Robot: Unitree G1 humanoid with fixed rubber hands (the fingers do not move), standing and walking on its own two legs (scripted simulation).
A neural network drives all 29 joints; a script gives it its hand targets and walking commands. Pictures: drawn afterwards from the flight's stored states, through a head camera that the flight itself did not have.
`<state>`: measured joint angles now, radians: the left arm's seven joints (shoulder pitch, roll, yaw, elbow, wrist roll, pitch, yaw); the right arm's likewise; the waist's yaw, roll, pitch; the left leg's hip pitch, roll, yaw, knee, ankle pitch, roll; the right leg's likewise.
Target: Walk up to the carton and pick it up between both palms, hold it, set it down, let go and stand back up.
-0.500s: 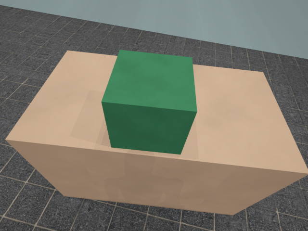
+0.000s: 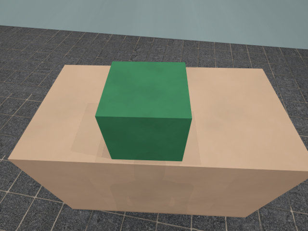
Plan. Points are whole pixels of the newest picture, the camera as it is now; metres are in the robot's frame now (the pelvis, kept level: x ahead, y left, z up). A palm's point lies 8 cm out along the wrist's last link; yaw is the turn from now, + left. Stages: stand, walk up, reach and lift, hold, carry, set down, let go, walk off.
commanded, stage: walk up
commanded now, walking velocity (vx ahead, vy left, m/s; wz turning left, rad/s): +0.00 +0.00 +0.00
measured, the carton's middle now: (147, 111) +0.47 +0.03 +0.00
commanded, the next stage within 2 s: stand in 0.72 s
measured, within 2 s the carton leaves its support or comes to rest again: neither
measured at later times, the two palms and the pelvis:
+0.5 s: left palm out of the picture -0.05 +0.18 -0.15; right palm out of the picture -0.05 -0.20 -0.15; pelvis +0.00 -0.01 +0.00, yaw +0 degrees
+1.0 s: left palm out of the picture -0.04 +0.18 -0.15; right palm out of the picture -0.04 -0.21 -0.15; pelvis -0.01 -0.01 +0.00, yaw +0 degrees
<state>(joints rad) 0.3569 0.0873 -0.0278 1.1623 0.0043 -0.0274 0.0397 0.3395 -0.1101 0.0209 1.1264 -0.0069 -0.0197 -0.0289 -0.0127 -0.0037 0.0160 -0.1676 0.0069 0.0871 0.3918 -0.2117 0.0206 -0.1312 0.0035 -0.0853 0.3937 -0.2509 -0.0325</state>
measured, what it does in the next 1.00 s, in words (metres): stands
